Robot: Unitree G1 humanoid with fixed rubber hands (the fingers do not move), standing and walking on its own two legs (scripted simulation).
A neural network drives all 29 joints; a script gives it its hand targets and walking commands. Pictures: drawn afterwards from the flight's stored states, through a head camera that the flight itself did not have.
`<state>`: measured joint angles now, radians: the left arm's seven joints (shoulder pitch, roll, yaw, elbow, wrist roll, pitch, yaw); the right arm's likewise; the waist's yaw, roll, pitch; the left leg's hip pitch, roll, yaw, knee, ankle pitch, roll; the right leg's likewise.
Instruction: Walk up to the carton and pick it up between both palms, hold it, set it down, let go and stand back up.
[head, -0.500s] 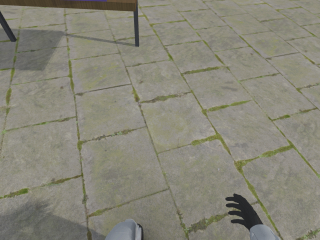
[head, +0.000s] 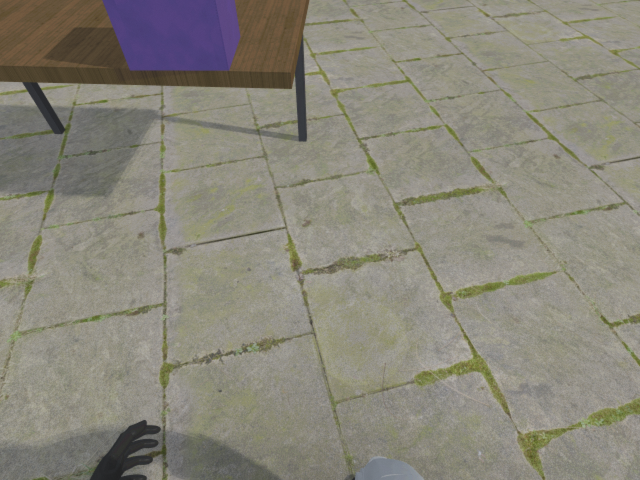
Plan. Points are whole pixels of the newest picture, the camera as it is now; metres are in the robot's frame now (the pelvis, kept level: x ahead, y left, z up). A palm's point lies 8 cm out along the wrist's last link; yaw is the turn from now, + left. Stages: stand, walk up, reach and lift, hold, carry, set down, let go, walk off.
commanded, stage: walk up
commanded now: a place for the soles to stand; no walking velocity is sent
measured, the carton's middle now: (178, 15) +1.25 +0.33 +0.04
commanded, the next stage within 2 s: none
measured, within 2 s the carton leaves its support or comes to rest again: neither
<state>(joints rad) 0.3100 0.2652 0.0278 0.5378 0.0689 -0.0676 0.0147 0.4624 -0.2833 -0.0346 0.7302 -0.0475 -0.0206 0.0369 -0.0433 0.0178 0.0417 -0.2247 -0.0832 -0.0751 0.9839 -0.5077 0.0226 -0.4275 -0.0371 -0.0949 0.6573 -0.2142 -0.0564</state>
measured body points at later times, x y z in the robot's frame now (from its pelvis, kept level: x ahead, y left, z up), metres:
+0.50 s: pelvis +0.24 +0.08 +0.00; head +0.26 +0.09 +0.45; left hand +0.19 +0.34 -0.13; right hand +0.44 -0.15 -0.09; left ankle +0.33 +0.17 -0.72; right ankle +0.10 -0.09 -0.68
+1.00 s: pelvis +0.46 +0.09 +0.00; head +0.48 +0.08 +0.45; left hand +0.58 +0.36 -0.08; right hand +0.47 -0.17 -0.13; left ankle +0.34 +0.18 -0.68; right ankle +0.55 +0.01 -0.72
